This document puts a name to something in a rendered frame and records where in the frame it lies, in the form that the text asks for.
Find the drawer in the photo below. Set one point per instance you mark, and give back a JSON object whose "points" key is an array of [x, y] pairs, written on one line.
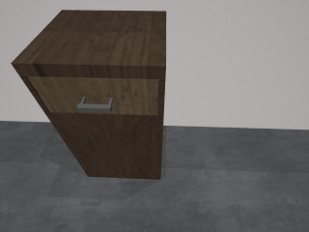
{"points": [[131, 96]]}

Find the cabinet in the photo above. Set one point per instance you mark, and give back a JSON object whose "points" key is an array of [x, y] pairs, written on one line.
{"points": [[104, 44]]}

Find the handle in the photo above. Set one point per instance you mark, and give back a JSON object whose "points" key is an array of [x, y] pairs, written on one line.
{"points": [[94, 107]]}

